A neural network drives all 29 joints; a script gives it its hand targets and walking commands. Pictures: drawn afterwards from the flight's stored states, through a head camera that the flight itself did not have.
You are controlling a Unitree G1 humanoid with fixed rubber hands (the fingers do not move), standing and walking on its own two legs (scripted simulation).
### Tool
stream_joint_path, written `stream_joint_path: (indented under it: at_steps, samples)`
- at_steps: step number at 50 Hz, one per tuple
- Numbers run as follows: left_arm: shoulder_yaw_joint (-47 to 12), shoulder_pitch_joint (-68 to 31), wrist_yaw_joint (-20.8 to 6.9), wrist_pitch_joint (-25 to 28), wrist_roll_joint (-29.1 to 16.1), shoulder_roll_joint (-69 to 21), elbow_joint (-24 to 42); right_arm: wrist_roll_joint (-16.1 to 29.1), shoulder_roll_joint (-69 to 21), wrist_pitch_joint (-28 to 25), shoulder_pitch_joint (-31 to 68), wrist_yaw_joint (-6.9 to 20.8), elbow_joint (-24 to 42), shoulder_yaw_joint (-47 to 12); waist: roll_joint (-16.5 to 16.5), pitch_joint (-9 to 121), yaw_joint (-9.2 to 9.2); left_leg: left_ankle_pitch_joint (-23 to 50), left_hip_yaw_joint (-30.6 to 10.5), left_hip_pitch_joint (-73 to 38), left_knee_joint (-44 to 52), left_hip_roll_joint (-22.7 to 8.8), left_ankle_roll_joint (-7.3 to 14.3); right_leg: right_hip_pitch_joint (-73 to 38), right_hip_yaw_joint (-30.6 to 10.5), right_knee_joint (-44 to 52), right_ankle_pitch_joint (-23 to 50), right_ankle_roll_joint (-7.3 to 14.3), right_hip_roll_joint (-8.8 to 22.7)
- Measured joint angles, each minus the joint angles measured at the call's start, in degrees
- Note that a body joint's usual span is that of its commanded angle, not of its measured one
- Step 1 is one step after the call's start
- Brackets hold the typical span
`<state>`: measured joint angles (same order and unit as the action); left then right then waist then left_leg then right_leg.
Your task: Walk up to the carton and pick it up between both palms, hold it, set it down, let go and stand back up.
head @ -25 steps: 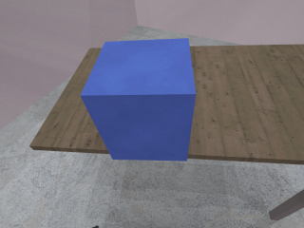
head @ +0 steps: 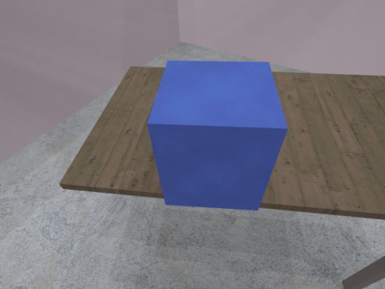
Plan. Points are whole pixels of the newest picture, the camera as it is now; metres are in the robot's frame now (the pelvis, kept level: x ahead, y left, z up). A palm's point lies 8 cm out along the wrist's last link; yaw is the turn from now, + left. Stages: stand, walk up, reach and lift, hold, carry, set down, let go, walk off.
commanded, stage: walk up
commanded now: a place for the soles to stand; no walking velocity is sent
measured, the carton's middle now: (214, 137) +0.42 -0.01 +0.11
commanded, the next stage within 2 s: reach and lift in 1.72 s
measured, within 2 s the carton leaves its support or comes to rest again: neither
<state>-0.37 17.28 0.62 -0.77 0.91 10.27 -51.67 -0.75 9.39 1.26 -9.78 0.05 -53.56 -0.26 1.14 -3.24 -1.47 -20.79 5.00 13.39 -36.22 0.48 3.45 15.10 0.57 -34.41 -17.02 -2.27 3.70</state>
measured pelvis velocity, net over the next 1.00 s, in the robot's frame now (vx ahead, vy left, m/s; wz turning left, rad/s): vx -0.02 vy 0.02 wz -0.21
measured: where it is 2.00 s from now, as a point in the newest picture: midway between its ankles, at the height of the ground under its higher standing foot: outside the picture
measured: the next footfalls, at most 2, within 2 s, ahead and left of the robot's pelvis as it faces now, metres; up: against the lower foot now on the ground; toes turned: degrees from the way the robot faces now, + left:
right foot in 1.04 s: +0.02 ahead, -0.10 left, +0.00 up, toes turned -11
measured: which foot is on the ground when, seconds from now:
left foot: down 0.00-1.00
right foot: down 0.00-0.80, up 0.82-1.00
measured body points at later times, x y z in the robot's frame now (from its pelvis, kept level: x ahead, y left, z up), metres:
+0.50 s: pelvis +0.00 +0.00 +0.00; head +0.02 -0.01 +0.45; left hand +0.05 +0.23 -0.14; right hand +0.03 -0.25 -0.15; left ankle -0.01 +0.08 -0.73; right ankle +0.02 -0.16 -0.73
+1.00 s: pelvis -0.02 +0.02 -0.01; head +0.01 +0.01 +0.44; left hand +0.10 +0.25 -0.15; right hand -0.01 -0.23 -0.15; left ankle -0.01 +0.08 -0.73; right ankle -0.02 -0.10 -0.71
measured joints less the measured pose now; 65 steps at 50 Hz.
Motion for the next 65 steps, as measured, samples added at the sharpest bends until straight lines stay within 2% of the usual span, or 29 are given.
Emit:
stream_joint_path:
  at_steps: [10, 19, 23, 34, 38, 39, 40, 44, 47, 50, 52, 54, 57, 61, 65]
  samples:
    - [-0.3, -1.5, 0.7, 0.9, -0.1, 1.1, -2.0, 0.6, 0.9, 0.8, 0.4, -0.3, -2.8, 0.0, -2.6, -0.5, 0.17, 1.7, 2.9, -2.7, 3.6, 0.3, 0.5, -0.8, -2.9, 1.9, 1.8, -0.1, 0.0]
    - [-0.9, -1.0, 1.2, 1.2, 0.3, 1.1, -4.4, 0.7, 2.4, 1.5, -0.7, -0.3, -4.4, 0.5, -2.2, -0.5, 1.27, 2.0, 4.7, -3.4, 5.1, 0.1, 0.1, 0.1, -4.7, 1.8, 2.0, 0.0, -0.5]
    - [-1.2, -0.7, 1.4, 1.5, 0.4, 1.1, -4.9, 0.3, 2.5, 1.6, -1.1, -0.2, -5.0, 0.5, -1.8, -1.1, 1.58, 1.8, 5.5, -3.6, 5.1, -0.3, -0.2, 0.5, -5.5, 1.3, 1.8, -0.8, -0.9]
    - [-0.7, -2.8, 2.0, 1.1, 0.0, 1.0, -1.4, -1.1, 4.6, 2.9, -1.0, 0.0, -3.3, 0.9, -0.2, -1.6, 2.13, -1.3, 5.8, 0.5, -1.6, -1.5, -0.6, 4.3, -5.9, -4.1, -0.4, -0.7, -1.8]
    - [-0.5, -4.4, 2.2, 0.7, 0.1, 1.4, -0.4, -1.1, 5.6, 2.5, -0.3, 0.1, -1.9, 1.3, -0.4, -2.6, 1.85, -1.1, 6.1, 2.0, -2.4, -0.5, 0.5, 5.9, -6.8, -4.8, 0.0, -1.4, -1.1]
    - [-0.5, -4.7, 2.1, 0.6, 0.1, 1.7, -0.2, -1.0, 5.5, 2.3, -0.1, 0.2, -1.5, 1.3, -1.0, -2.9, 1.66, -1.0, 6.8, 2.0, -1.9, -0.2, 0.8, 6.4, -7.5, -5.1, 0.1, -1.2, -1.0]
    - [-0.5, -4.7, 2.1, 0.4, 0.2, 2.1, -0.1, -0.8, 5.3, 2.0, 0.0, 0.2, -1.1, 1.3, -1.5, -3.0, 1.53, -0.8, 7.4, 2.0, -1.7, 0.0, 1.1, 7.2, -8.1, -5.8, 0.2, -0.1, -1.1]
    - [0.0, -4.3, 3.0, -0.7, 0.8, 3.1, 0.0, -0.4, 4.1, 1.8, 0.0, -0.2, 0.3, 1.0, -1.8, -3.2, 2.15, -1.2, 9.1, 2.0, -2.1, -1.3, 1.7, 10.7, -5.3, -17.5, -12.8, 2.0, -2.8]
    - [0.6, -4.0, 3.0, -0.9, 0.6, 3.2, -0.2, -0.7, 2.9, 1.6, -0.6, -0.7, 0.7, 0.5, -2.2, -3.0, 2.70, -0.8, 10.4, 1.3, -1.3, -1.8, 1.5, 10.9, -2.7, -20.6, -13.9, 2.5, -3.1]
    - [0.6, -3.8, 2.4, -0.4, 0.4, 2.8, -0.1, -0.9, 1.9, 1.4, -1.7, -0.7, 0.2, -0.2, -2.8, -2.7, 2.78, -1.0, 11.7, 0.8, -1.3, -2.0, 1.2, 7.5, -1.0, -13.9, -10.0, 2.7, -2.5]
    - [0.5, -4.2, 1.9, 0.3, 0.4, 1.7, -0.2, -0.7, 1.9, 1.5, -2.1, -0.4, -0.8, -0.7, -2.3, -2.8, 2.46, -2.0, 12.1, 0.9, -3.1, -2.6, 1.0, 4.0, 0.0, -6.8, -2.8, 3.3, -2.7]
    - [0.0, -5.0, 1.5, 0.7, 0.6, -0.4, -0.3, -0.7, 2.5, 1.6, -2.3, 0.0, -2.1, -1.0, 0.6, -3.5, 2.81, -2.8, 10.7, 0.8, -4.7, -4.6, 0.6, 2.3, 1.6, -5.3, -1.5, 3.6, -4.3]
    - [-0.7, -4.5, 1.1, 1.0, -0.4, -1.9, -0.4, -0.3, 2.1, 2.1, -4.0, 0.0, -2.8, -1.3, 0.7, -1.3, 2.97, -2.0, 8.9, 0.8, -3.0, -3.2, -1.2, 2.2, 2.0, -4.4, -1.8, 3.8, -3.8]
    - [-1.0, -4.6, 1.2, 1.0, -0.6, -2.1, -2.2, -0.1, 1.6, 0.8, -5.6, 0.3, -4.4, -1.5, 0.1, 0.3, 2.99, 1.4, 8.9, -1.4, 2.8, -1.7, 0.8, 0.5, 2.0, -0.3, 0.2, 3.2, -3.2]
    - [-1.3, -4.5, 0.4, 1.4, -0.4, -1.0, -4.1, 0.3, 0.9, -0.9, -6.8, 0.0, -6.2, -1.6, -1.1, 1.1, 2.55, 3.4, 9.5, -3.4, 6.9, -1.1, 0.8, -0.8, 1.4, 2.6, 1.9, 3.2, -3.1]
